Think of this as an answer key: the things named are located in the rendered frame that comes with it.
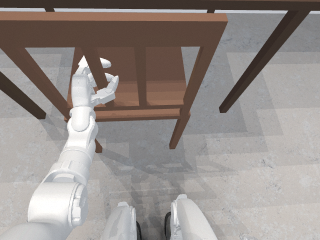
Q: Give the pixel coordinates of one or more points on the chair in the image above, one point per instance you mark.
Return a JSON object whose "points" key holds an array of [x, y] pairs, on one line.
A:
{"points": [[144, 49]]}

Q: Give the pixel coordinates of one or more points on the robot left hand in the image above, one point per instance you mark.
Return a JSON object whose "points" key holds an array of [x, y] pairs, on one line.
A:
{"points": [[83, 82]]}

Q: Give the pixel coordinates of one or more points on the robot left forearm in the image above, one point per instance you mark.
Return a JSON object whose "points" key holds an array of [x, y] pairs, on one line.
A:
{"points": [[77, 155]]}

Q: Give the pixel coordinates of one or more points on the left robot shin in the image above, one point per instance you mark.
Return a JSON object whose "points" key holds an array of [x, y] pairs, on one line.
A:
{"points": [[132, 236]]}

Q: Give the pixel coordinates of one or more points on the left robot thigh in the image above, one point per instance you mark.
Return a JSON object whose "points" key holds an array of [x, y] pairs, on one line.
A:
{"points": [[121, 222]]}

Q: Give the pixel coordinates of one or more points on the robot left upper arm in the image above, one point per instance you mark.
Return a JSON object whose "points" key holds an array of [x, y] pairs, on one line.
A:
{"points": [[56, 209]]}

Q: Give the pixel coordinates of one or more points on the table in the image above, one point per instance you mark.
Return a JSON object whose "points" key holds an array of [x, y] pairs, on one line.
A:
{"points": [[297, 12]]}

